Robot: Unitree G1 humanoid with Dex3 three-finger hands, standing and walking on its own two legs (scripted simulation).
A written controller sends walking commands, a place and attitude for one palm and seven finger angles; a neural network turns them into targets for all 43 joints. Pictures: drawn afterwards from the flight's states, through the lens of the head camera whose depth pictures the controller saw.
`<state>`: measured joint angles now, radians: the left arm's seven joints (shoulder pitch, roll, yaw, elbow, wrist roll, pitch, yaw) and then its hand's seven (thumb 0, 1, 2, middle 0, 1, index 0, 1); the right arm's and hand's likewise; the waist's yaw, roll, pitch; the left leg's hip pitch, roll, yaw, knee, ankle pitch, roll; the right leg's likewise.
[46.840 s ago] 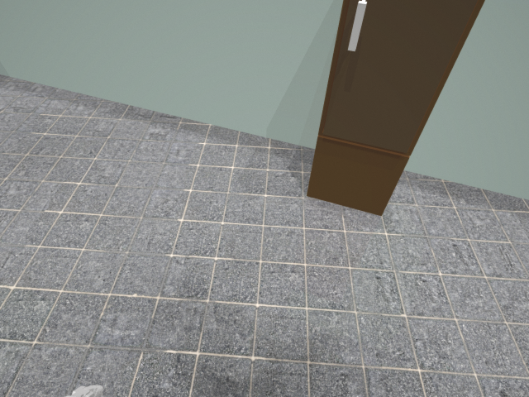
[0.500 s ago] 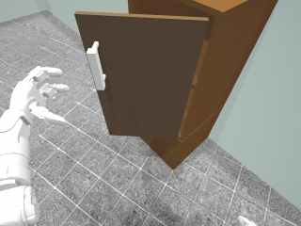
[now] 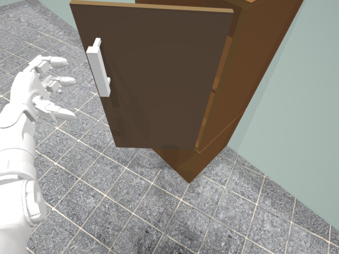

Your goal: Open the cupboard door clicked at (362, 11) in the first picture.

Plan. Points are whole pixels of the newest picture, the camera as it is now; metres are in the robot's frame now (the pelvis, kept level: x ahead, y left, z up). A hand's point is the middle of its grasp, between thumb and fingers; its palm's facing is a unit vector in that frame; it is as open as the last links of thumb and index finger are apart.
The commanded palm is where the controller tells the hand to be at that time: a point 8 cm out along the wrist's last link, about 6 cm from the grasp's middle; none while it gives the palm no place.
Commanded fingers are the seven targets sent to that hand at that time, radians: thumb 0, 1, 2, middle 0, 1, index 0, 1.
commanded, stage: move the hooked fingers beside the handle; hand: left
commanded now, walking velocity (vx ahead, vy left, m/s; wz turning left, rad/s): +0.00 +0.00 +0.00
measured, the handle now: (101, 68) +0.54 +0.17 +0.12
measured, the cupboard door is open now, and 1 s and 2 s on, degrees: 44 44 44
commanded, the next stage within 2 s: slide the fingers in behind the handle in 1.10 s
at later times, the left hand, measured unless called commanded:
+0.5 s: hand (72, 76) +0.50 +0.23 +0.13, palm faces -0.05 -1.00 +0.01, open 14.0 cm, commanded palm +0.48 +0.29 +0.12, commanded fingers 0.00 -0.50 0.30 -0.30 -1.20 -0.30 -1.20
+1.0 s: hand (68, 80) +0.49 +0.24 +0.12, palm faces -0.03 -1.00 +0.02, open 14.0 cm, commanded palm +0.48 +0.29 +0.12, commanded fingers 0.00 -0.50 0.30 -0.30 -1.20 -0.30 -1.20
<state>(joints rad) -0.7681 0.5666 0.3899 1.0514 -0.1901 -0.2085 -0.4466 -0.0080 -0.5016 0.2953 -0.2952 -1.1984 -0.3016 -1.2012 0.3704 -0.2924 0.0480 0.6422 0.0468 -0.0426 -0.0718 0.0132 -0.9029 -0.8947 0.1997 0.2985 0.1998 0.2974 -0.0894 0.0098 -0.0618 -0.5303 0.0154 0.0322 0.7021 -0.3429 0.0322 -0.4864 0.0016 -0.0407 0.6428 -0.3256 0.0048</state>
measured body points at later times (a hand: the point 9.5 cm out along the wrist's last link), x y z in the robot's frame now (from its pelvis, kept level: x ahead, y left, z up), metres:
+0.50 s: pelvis +0.00 +0.00 -0.01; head +0.10 +0.01 +0.43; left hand +0.50 +0.29 +0.13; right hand -0.03 -0.28 -0.11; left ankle +0.00 +0.10 -0.72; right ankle -0.01 -0.13 -0.72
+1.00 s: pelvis +0.01 +0.00 -0.01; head +0.10 +0.03 +0.43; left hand +0.49 +0.30 +0.12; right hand +0.04 -0.27 -0.11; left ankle +0.00 +0.10 -0.72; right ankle -0.01 -0.13 -0.72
